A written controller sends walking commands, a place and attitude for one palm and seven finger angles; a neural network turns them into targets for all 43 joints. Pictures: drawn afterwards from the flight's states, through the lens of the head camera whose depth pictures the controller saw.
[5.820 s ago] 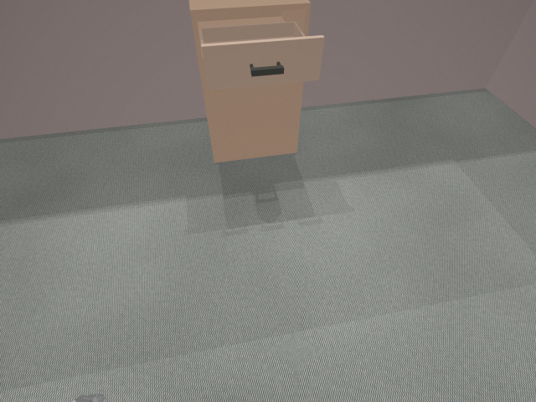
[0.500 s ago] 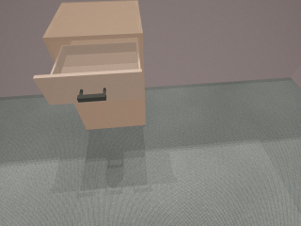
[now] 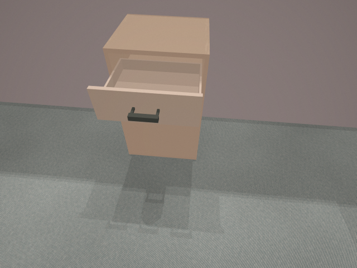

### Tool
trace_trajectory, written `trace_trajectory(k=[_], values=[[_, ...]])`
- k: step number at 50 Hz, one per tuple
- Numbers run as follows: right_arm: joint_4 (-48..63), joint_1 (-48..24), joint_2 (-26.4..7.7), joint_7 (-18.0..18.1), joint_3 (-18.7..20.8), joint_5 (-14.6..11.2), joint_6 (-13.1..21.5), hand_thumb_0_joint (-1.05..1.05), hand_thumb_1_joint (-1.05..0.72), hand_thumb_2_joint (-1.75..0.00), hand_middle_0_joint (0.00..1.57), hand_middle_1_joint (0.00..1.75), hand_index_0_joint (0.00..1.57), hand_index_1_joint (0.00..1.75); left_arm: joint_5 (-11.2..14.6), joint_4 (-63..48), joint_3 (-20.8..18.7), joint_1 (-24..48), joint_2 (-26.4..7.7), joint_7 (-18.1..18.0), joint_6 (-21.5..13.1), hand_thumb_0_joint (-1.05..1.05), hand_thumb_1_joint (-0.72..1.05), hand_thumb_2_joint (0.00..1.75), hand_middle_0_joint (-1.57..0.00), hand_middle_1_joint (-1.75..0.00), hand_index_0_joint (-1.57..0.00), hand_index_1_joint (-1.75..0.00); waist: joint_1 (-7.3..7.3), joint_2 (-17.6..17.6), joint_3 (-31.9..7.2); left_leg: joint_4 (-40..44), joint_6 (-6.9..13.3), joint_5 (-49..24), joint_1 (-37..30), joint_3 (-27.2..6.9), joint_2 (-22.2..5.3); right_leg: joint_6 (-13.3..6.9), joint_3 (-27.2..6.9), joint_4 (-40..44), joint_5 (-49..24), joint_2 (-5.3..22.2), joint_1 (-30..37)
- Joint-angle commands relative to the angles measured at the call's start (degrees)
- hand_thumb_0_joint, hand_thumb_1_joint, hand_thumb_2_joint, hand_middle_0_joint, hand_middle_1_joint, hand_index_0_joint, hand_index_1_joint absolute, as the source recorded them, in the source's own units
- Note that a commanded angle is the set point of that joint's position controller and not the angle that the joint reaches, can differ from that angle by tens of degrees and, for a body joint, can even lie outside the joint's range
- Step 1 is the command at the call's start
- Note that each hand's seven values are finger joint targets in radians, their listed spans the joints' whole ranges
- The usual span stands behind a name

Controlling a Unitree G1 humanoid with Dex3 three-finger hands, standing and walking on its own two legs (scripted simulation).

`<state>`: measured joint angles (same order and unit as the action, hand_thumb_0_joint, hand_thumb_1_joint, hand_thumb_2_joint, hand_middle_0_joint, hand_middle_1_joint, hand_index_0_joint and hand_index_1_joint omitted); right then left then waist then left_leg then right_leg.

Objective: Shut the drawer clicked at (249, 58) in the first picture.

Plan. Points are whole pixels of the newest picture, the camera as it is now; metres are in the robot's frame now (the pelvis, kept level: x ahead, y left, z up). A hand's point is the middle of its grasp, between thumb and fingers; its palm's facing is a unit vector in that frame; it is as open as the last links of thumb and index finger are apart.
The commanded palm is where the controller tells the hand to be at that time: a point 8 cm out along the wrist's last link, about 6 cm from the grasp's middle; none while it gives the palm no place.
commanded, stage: take the last steps up to it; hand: left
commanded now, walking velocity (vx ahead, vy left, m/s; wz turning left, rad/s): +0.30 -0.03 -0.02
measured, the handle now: (144, 114) +0.66 +0.21 -0.09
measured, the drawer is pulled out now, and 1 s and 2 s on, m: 0.28 0.28 0.28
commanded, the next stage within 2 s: come to a stop and stand still in 0.84 s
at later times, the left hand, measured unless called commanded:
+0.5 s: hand (135, 236) +0.24 +0.15 -0.18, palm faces +0.01 -0.97 -0.22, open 7.3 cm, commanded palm none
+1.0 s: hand (137, 238) +0.24 +0.15 -0.19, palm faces +0.11 -0.98 -0.15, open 7.3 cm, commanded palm none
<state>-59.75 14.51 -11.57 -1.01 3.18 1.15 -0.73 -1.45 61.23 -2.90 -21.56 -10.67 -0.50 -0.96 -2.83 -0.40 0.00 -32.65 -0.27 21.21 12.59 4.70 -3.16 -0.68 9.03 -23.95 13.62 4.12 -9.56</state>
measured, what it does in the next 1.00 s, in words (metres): walks ahead: left foot, then right foot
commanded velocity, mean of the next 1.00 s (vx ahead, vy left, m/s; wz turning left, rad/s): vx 0.21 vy -0.02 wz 0.01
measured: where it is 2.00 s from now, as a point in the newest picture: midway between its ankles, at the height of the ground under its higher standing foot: outside the picture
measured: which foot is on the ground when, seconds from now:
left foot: up 0.00-0.00, down 0.02-0.44, up 0.46-0.92, down 0.94-1.00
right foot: down 0.00-0.04, up 0.06-0.42, down 0.44-0.94, up 0.96-1.00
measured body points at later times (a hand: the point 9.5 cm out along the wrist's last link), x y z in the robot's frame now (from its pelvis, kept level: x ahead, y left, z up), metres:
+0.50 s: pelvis +0.14 -0.04 -0.03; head +0.16 -0.06 +0.42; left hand +0.24 +0.20 -0.16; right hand +0.04 -0.24 -0.19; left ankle +0.00 +0.11 -0.70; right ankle +0.22 -0.12 -0.74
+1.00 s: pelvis +0.30 -0.01 -0.01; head +0.32 +0.01 +0.44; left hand +0.23 +0.20 -0.18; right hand +0.41 -0.23 -0.15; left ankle +0.34 +0.08 -0.74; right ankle +0.22 -0.12 -0.71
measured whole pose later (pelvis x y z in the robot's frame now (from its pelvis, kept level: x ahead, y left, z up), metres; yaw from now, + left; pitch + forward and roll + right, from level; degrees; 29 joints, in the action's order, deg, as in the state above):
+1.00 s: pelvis +0.30 -0.01 -0.01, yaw -1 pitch -2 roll +0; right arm -58.6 7.4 -7.7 0.3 1.0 1.3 3.4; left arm -0.8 66.4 -2.1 -21.9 -8.4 -1.1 -1.1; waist -3.3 -2.0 3.4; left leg -32.5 2.5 13.6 16.9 8.3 -2.5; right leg -0.5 6.1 -46.9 29.5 2.4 -12.1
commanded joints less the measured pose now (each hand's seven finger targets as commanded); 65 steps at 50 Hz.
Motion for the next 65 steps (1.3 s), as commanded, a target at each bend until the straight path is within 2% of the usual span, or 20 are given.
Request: trace_trajectory(k=[1,2,3,8,17,20,21,22,23,26,31,39,44,45,47,48,50,53,60,65], values=[[-1.24,12.69,-7.83,1.60,1.15,0.52,2.51,0.00,-0.90,-0.90,0.20,0.30,0.20,0.30,0.61,-2.98,-0.23,3.43,-3.03,0.68,-0.43,0.00,0.90,0.90,-0.20,-0.30,-0.20,-0.30,7.54,13.31,4.47,19.36,5.23,10.51,-17.20,-16.84,-12.03,-0.36,-2.09,-10.58,16.16,0.66,-24.00],[-1.39,16.47,-11.34,2.08,1.77,0.62,2.24,0.00,-0.90,-0.90,0.20,0.30,0.20,0.30,0.25,-5.27,0.04,6.55,-1.90,0.86,-0.71,0.00,0.90,0.90,-0.20,-0.30,-0.20,-0.30,8.85,15.61,6.91,25.35,9.56,14.04,-15.48,-27.65,-20.11,0.18,-0.47,-22.25,17.10,-1.80,-30.02],[-1.42,14.90,-10.59,2.14,1.57,0.67,2.26,0.00,-0.90,-0.90,0.20,0.30,0.20,0.30,-0.46,-5.93,-0.37,9.67,-3.10,0.77,-0.38,0.00,0.90,0.90,-0.20,-0.30,-0.20,-0.30,8.69,14.86,9.08,27.11,10.72,17.68,-10.58,-28.03,-20.38,-0.41,-4.82,-29.49,16.42,0.32,-30.63],[-0.09,8.15,-4.79,2.70,-0.23,-0.05,4.35,0.00,-0.90,-0.90,0.20,0.30,0.20,0.30,-0.08,-2.48,-0.49,5.12,-2.41,2.00,-0.20,0.00,0.90,0.90,-0.20,-0.30,-0.20,-0.30,3.25,7.00,9.36,25.63,9.29,-6.92,-7.74,-11.91,-12.85,1.09,-6.52,-35.37,1.85,2.87,-28.19],[-3.01,10.45,-5.59,2.65,0.91,0.60,4.52,0.00,-0.90,-0.90,0.20,0.30,0.20,0.30,0.50,-5.39,-0.86,12.92,-1.52,2.16,-0.37,0.00,0.90,0.90,-0.20,-0.30,-0.20,-0.30,3.87,7.93,9.67,20.58,9.16,-18.14,-6.10,-5.87,-13.49,0.66,-2.69,-16.47,0.07,1.46,-18.41],[-3.49,9.00,-5.52,2.52,0.95,0.42,4.17,0.00,-0.90,-0.90,0.20,0.30,0.20,0.30,0.16,-2.20,-1.92,2.93,-3.68,1.92,-1.27,0.00,0.90,0.90,-0.20,-0.30,-0.20,-0.30,-1.15,3.72,5.00,7.23,6.33,-21.34,-0.88,-2.60,-10.09,-0.60,-0.23,-8.97,-2.45,-2.32,-0.15],[-3.36,9.49,-4.29,2.13,0.79,-0.05,4.34,0.00,-0.90,-0.90,0.20,0.30,0.20,0.30,-0.17,0.41,-2.72,-5.55,-6.95,1.56,-2.08,0.00,0.90,0.90,-0.20,-0.30,-0.20,-0.30,-4.73,-2.11,0.50,-7.15,4.18,-19.07,4.96,0.85,-5.88,-2.33,-5.63,-5.62,0.16,1.21,11.55],[-1.98,12.21,0.15,1.61,-0.05,-0.78,4.65,0.00,-0.90,-0.90,0.20,0.30,0.20,0.30,-0.24,1.94,-4.28,-12.21,-13.42,0.78,-2.67,0.00,0.90,0.90,-0.20,-0.30,-0.20,-0.30,-5.62,-17.97,-6.53,-27.28,1.62,4.33,17.70,4.01,1.71,-8.19,-29.71,3.39,1.05,17.61,21.83],[-0.62,9.65,-1.82,1.65,-0.09,-1.13,4.08,0.00,-0.90,-0.90,0.20,0.30,0.20,0.30,0.99,1.69,-3.94,-12.32,-15.12,0.52,-2.50,0.00,0.90,0.90,-0.20,-0.30,-0.20,-0.30,-5.16,-14.60,-8.35,-38.71,2.37,12.50,18.72,-2.78,1.30,-11.49,-39.72,11.09,8.46,22.32,16.77],[0.24,3.69,-1.06,1.09,0.58,0.09,3.31,0.00,-0.90,-0.90,0.20,0.30,0.20,0.30,0.60,-2.35,-1.96,3.33,-7.56,-0.37,-2.49,0.00,0.90,0.90,-0.20,-0.30,-0.20,-0.30,0.34,-3.71,3.58,-41.63,1.98,-1.17,20.64,-6.18,-4.75,-9.71,-27.79,14.17,14.33,17.69,-2.28],[-0.99,6.63,1.47,0.67,0.26,0.52,1.41,0.00,-0.90,-0.90,0.20,0.30,0.20,0.30,0.07,-1.78,-0.83,4.74,-3.82,-0.48,-3.50,0.00,0.90,0.90,-0.20,-0.30,-0.20,-0.30,4.20,-4.38,3.77,-27.52,-0.97,-5.68,13.96,-2.23,-4.98,-7.94,-11.89,14.97,-3.14,11.96,-8.15],[3.41,-5.65,0.46,-0.20,-0.20,0.07,2.69,0.00,-0.90,-0.90,0.20,0.30,0.20,0.30,0.09,0.99,-0.76,-1.23,-5.93,-0.02,-3.74,0.00,0.90,0.90,-0.20,-0.30,-0.20,-0.30,0.50,-4.58,4.53,-7.97,-0.99,-6.74,15.38,0.10,-2.65,-9.24,-11.32,12.68,-13.43,12.41,3.55],[2.08,-2.67,-0.37,0.38,-0.53,0.08,3.56,0.00,-0.90,-0.90,0.20,0.30,0.20,0.30,0.33,2.12,-0.82,-0.95,-5.72,-0.40,-2.78,0.00,0.90,0.90,-0.20,-0.30,-0.20,-0.30,2.82,-4.91,3.71,4.51,0.05,-11.44,1.53,2.37,-0.10,-5.99,-7.71,3.97,-17.58,9.74,1.68],[0.61,1.79,-2.30,0.81,-0.33,0.26,4.02,0.00,-0.90,-0.90,0.20,0.30,0.20,0.30,0.49,2.04,-0.50,-0.97,-4.60,-0.47,-2.58,0.00,0.90,0.90,-0.20,-0.30,-0.20,-0.30,4.57,-0.80,1.37,8.38,0.87,-15.73,-6.63,0.63,-1.12,-4.20,-5.59,-4.04,-18.09,7.21,-0.93],[-1.45,11.43,-10.34,1.82,1.26,0.50,3.76,0.00,-0.90,-0.90,0.20,0.30,0.20,0.30,0.81,0.44,0.54,-2.25,-0.58,-0.28,-2.67,0.00,0.90,0.90,-0.20,-0.30,-0.20,-0.30,6.74,17.16,-5.10,12.43,11.06,-36.77,-22.01,-20.08,-20.72,0.25,0.53,-29.24,19.92,-2.49,-18.47],[-1.83,10.28,-8.80,2.55,0.42,0.24,3.33,0.00,-0.90,-0.90,0.20,0.30,0.20,0.30,0.50,0.24,0.64,0.04,-1.56,-0.95,-2.03,0.00,0.90,0.90,-0.20,-0.30,-0.20,-0.30,6.82,14.64,-5.00,13.96,12.55,-38.25,-17.06,-20.42,-21.47,0.24,-4.90,-35.46,22.84,-1.50,-18.54],[-0.06,1.62,-4.47,3.39,-1.14,-0.04,3.13,0.00,-0.90,-0.90,0.20,0.30,0.20,0.30,0.89,1.92,0.91,1.06,-0.22,-1.39,-1.08,0.00,0.90,0.90,-0.20,-0.30,-0.20,-0.30,3.19,6.78,1.04,13.73,11.73,-49.95,-5.84,-13.80,-18.95,1.49,-8.84,-33.41,17.88,1.95,-14.70],[0.43,-2.88,-3.27,3.88,-1.20,-0.53,2.67,0.00,-0.90,-0.90,0.20,0.30,0.20,0.30,0.93,3.73,1.25,-2.42,0.59,-1.75,1.03,0.00,0.90,0.90,-0.20,-0.30,-0.20,-0.30,1.26,6.02,-0.14,14.17,8.87,-52.52,-3.88,-6.23,-14.14,2.99,-7.53,-24.14,10.96,1.45,-8.14],[1.90,-3.59,-7.37,4.22,1.48,-0.02,0.33,0.00,-0.90,-0.90,0.20,0.30,0.20,0.30,0.26,-1.65,-0.82,2.27,-2.36,-1.79,3.79,0.00,0.90,0.90,-0.20,-0.30,-0.20,-0.30,2.13,7.87,-0.18,12.14,10.65,-50.02,-4.59,-6.42,-16.50,2.46,-8.44,-29.63,11.91,-0.66,-13.17],[3.19,-5.42,-7.44,3.21,2.07,0.32,-0.32,0.00,-0.90,-0.90,0.20,0.30,0.20,0.30,0.46,-3.73,-0.88,2.35,-2.41,-1.70,2.88,0.00,0.90,0.90,-0.20,-0.30,-0.20,-0.30,0.93,10.86,-1.02,9.63,8.09,-35.86,-0.93,-6.27,-14.08,1.52,-6.69,-14.77,5.92,-1.02,-5.52]])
